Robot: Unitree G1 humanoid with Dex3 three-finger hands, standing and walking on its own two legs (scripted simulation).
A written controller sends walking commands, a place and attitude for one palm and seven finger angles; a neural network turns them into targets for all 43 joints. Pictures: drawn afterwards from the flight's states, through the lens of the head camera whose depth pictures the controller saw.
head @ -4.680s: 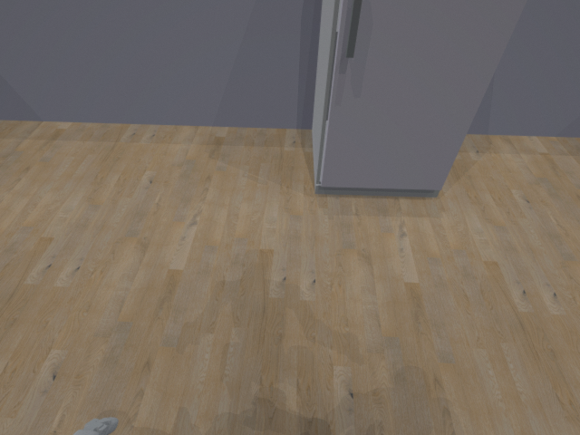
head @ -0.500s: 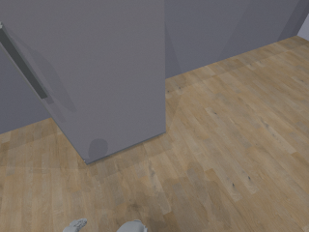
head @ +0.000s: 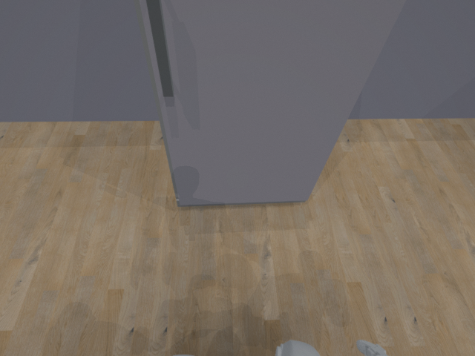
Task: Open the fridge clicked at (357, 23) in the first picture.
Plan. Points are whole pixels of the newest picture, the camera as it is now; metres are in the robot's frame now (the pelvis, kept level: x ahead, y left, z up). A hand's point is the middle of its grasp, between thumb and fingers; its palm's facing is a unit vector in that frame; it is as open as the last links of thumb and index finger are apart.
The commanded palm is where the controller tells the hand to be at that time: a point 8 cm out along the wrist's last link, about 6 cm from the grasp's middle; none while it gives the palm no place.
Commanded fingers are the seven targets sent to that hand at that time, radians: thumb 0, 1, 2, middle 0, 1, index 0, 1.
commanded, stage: turn to face it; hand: left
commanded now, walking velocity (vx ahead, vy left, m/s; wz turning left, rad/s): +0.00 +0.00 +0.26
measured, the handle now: (161, 38) +0.72 +0.24 +0.12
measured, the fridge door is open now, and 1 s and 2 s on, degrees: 0 0 0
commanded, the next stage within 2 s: take the last steps up to it in 0.20 s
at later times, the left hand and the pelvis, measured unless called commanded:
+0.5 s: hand out of the picture +0.01 +0.15 -0.15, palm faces +0.23 -0.94 -0.24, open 7.3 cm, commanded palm none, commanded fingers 0.00 0.90 0.90 -0.20 -0.30 -0.20 -0.30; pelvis +0.00 -0.04 +0.01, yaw +10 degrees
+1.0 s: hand out of the picture +0.10 +0.22 -0.17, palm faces +0.20 -0.97 -0.16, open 7.4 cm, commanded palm none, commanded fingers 0.00 0.90 0.90 -0.20 -0.30 -0.20 -0.30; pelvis +0.09 +0.03 +0.01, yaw +10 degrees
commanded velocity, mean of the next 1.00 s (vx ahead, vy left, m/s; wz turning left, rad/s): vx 0.22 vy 0.00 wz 0.07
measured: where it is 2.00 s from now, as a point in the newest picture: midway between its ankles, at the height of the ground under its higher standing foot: (228, 328)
